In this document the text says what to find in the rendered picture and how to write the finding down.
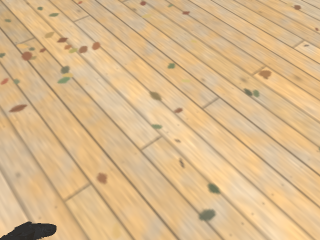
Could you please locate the robot left hand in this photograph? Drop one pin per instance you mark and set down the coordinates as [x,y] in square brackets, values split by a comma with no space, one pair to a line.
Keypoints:
[31,231]

